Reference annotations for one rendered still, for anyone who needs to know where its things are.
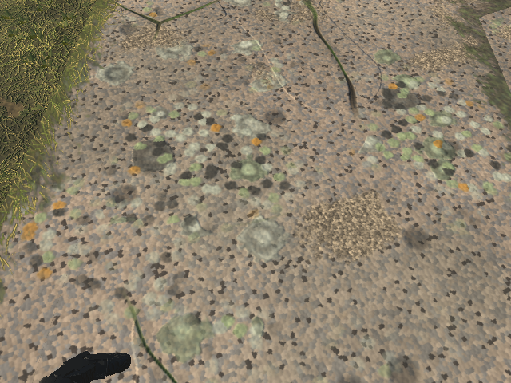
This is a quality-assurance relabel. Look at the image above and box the robot left hand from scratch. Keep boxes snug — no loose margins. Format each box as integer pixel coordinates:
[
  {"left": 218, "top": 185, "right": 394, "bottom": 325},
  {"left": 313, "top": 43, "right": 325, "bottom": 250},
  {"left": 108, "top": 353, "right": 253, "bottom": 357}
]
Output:
[{"left": 39, "top": 351, "right": 131, "bottom": 383}]

